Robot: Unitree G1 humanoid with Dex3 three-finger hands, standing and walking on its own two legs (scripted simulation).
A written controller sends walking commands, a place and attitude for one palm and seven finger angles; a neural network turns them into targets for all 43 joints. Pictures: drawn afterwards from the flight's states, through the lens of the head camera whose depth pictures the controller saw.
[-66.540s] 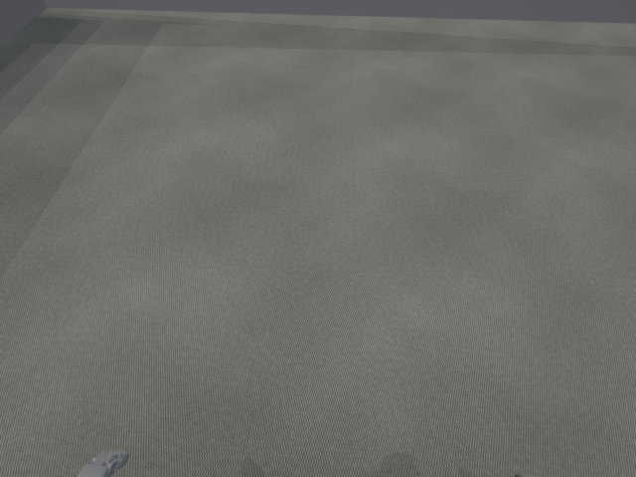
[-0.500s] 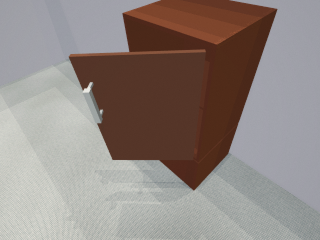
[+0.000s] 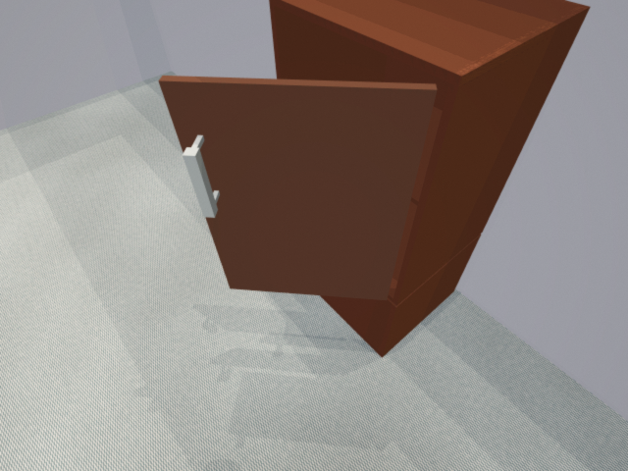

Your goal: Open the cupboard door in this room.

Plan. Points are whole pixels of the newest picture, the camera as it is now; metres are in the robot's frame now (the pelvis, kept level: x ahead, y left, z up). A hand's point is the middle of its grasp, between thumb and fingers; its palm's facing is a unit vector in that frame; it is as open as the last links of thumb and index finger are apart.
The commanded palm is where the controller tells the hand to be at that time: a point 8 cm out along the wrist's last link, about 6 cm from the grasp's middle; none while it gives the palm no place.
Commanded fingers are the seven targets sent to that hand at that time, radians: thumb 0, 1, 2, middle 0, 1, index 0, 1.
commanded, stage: shuffle to correct the standing spot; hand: left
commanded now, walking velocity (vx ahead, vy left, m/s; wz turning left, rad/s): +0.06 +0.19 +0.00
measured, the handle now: (205, 177) +0.58 +0.26 +0.02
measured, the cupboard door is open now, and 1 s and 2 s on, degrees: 44 44 44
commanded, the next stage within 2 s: come to a stop and stand still in 0.08 s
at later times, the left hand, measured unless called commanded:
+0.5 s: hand out of the picture +0.03 +0.23 -0.17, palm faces -0.01 -0.97 -0.23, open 7.2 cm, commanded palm none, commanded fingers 0.00 0.90 0.90 -0.20 -0.30 -0.20 -0.30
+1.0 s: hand out of the picture +0.00 +0.22 -0.18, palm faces -0.01 -0.99 -0.14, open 7.4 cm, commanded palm none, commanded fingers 0.00 0.90 0.90 -0.20 -0.30 -0.20 -0.30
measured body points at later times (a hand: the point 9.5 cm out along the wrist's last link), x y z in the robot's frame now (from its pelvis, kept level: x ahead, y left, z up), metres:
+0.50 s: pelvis +0.00 +0.05 +0.00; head +0.01 +0.03 +0.45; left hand +0.03 +0.28 -0.15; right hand -0.03 -0.16 -0.17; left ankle +0.02 +0.13 -0.74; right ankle -0.04 -0.03 -0.74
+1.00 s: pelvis +0.00 +0.07 +0.00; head +0.00 +0.08 +0.45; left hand +0.00 +0.27 -0.17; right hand +0.02 -0.16 -0.16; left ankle +0.02 +0.13 -0.74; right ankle -0.04 -0.03 -0.74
